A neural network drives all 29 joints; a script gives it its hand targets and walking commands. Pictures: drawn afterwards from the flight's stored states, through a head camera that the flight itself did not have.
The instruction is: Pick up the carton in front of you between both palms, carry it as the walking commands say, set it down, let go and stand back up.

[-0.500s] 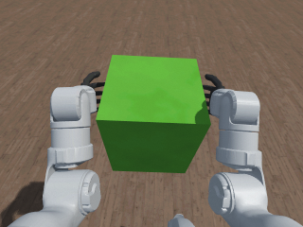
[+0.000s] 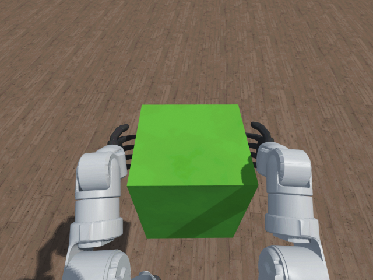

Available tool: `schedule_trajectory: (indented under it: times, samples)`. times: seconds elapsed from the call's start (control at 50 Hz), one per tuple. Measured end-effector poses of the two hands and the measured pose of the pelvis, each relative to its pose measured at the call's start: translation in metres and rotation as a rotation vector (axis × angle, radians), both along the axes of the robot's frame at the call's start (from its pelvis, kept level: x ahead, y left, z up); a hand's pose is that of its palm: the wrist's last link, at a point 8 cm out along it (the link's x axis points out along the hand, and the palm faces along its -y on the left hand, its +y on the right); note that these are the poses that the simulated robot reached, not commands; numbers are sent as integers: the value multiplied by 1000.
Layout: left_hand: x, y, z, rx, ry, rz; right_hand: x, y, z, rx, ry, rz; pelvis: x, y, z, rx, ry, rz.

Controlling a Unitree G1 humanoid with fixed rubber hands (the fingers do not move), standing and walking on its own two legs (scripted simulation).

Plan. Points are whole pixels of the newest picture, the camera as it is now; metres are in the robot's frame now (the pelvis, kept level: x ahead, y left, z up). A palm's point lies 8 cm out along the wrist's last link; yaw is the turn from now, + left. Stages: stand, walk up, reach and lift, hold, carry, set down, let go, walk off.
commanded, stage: carry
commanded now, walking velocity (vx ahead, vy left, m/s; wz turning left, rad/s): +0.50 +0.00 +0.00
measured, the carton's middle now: (190, 175) +0.35 -0.01 +0.02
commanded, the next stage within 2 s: none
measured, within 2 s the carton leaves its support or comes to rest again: neither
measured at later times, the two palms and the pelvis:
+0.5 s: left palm (132, 88) +0.58 +0.15 +0.09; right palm (243, 88) +0.57 -0.15 +0.10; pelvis +0.32 +0.01 -0.01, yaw -2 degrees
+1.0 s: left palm (145, 37) +0.88 +0.15 +0.09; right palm (229, 34) +0.88 -0.15 +0.09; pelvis +0.62 +0.00 -0.01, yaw +0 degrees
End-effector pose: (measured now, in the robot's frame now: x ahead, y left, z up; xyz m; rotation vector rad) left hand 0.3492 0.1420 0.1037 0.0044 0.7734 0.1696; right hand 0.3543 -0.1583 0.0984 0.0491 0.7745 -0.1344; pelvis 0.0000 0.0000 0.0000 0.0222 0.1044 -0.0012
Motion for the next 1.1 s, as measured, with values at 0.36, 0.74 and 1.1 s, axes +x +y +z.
schedule_trajectory:
  times: [0.36,0.74,1.1]
  samples:
    - [149,27,-27,-80,-43,-46,131,30,-13,-47,-41,-67,224,31,0,-43,-17,-39]
    - [356,-18,-35,-11,9,23,362,-16,-36,12,11,6,453,-29,-9,-12,-41,18]
    - [605,22,-36,-69,-91,-22,596,24,-22,-55,-90,-31,691,18,-27,-10,-37,-33]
